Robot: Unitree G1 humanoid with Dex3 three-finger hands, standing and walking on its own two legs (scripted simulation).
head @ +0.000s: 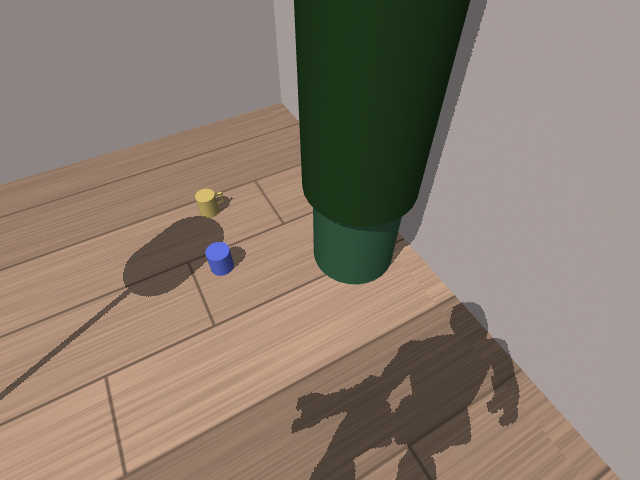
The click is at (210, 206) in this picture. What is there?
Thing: mug
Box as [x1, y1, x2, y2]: [195, 189, 223, 217]
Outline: 199,190 195,194 195,198 201,215 204,217 214,216 218,212 217,205 223,201 221,192 215,194 210,189
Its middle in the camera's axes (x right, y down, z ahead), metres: -0.47 -0.14 +1.70
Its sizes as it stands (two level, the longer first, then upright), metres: 0.116 0.082 0.100
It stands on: the floor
